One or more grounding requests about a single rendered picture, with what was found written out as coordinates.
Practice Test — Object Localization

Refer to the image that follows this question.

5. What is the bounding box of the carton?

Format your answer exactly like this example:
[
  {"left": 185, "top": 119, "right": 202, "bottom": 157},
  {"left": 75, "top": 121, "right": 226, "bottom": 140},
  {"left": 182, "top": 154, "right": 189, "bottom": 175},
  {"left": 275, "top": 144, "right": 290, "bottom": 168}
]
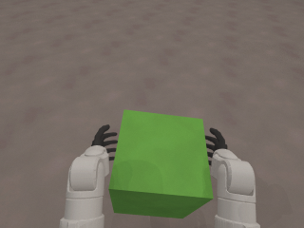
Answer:
[{"left": 108, "top": 109, "right": 214, "bottom": 219}]

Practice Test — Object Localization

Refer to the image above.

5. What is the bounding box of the left robot hand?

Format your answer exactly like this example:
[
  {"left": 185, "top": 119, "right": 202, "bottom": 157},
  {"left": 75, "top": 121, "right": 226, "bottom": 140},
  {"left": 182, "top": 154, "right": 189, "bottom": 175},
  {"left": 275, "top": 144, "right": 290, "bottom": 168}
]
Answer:
[{"left": 91, "top": 124, "right": 118, "bottom": 161}]

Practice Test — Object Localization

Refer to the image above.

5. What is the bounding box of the right robot forearm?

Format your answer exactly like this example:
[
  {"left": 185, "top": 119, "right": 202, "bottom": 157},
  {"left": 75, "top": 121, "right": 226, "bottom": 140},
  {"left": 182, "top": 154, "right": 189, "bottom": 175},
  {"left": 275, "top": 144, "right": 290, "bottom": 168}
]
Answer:
[{"left": 210, "top": 148, "right": 260, "bottom": 228}]

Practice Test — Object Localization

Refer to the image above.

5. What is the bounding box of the right robot hand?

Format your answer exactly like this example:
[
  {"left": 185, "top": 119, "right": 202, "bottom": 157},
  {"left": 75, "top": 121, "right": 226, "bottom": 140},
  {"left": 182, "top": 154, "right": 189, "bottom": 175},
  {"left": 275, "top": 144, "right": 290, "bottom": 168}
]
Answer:
[{"left": 205, "top": 127, "right": 228, "bottom": 165}]

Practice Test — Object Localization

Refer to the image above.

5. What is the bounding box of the left robot forearm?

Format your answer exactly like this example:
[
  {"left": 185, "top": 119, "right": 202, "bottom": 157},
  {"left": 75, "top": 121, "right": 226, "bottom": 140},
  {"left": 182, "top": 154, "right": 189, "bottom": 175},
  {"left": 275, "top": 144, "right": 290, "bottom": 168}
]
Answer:
[{"left": 59, "top": 145, "right": 109, "bottom": 228}]

